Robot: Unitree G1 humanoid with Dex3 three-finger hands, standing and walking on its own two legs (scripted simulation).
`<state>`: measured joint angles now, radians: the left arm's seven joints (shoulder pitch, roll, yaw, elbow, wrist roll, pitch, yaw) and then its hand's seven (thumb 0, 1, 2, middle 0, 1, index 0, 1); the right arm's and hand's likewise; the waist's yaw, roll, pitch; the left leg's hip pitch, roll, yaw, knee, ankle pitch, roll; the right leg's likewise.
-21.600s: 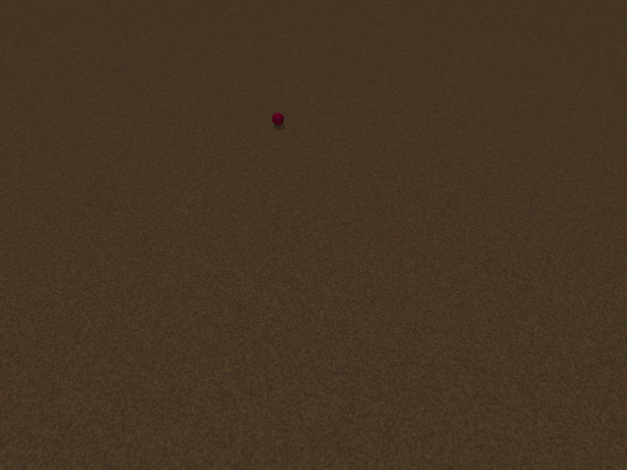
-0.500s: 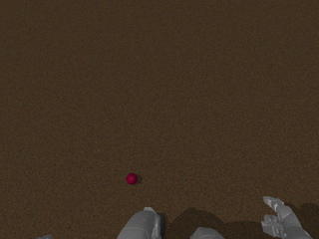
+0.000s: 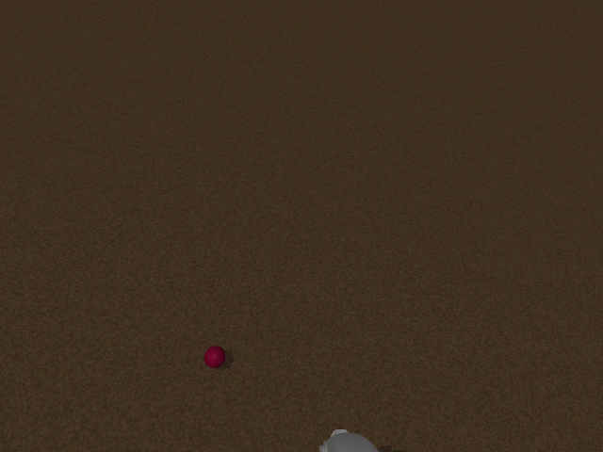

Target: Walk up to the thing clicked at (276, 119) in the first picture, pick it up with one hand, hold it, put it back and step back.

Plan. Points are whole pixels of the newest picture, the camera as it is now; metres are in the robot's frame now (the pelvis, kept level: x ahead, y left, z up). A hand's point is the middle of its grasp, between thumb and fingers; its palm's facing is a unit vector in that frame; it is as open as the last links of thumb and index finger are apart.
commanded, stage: walk up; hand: left
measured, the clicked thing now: (214, 356) +0.55 +0.21 -0.74
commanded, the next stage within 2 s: stand in 1.14 s
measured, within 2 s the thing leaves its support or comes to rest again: neither
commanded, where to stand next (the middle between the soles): +0.14 -0.01 m, yaw -4 degrees
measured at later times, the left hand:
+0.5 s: hand out of the picture +0.12 +0.25 -0.15, palm faces -0.03 -0.91 -0.41, open 7.4 cm
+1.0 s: hand out of the picture +0.11 +0.23 -0.15, palm faces -0.05 -0.94 -0.33, open 7.4 cm
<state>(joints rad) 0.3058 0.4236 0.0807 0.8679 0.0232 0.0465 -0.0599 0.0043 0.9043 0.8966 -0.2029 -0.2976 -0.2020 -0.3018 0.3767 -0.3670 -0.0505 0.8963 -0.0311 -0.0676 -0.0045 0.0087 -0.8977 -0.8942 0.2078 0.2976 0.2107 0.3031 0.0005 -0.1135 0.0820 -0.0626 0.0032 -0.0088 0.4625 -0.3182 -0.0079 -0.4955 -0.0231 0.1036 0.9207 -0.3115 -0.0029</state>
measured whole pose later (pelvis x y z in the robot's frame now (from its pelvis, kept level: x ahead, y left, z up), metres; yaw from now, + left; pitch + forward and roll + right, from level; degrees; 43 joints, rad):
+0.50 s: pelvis +0.03 -0.02 -0.02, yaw -2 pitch -3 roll +1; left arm 0.18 0.39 0.03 0.92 0.00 0.00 -0.01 0.00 0.90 0.90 -0.20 -0.30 -0.20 -0.30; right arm 0.22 -0.37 -0.04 0.96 -0.03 0.01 0.02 0.01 -0.90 -0.89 0.20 0.30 0.21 0.30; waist 0.02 0.01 0.11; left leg -0.30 0.00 0.02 0.67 -0.30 0.00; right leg -0.38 -0.07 0.02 0.69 -0.26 0.03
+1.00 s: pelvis +0.03 -0.02 +0.00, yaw -2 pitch -3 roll +0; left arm 0.12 0.35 -0.01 1.11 0.00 -0.02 -0.02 0.00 0.90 0.90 -0.20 -0.30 -0.20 -0.30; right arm 0.06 -0.35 -0.01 1.07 0.00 -0.01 0.02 0.01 -0.90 -0.89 0.20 0.30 0.21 0.30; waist 0.02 0.01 0.07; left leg -0.20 0.02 0.02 0.45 -0.20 0.00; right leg -0.21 -0.01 0.02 0.44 -0.19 0.02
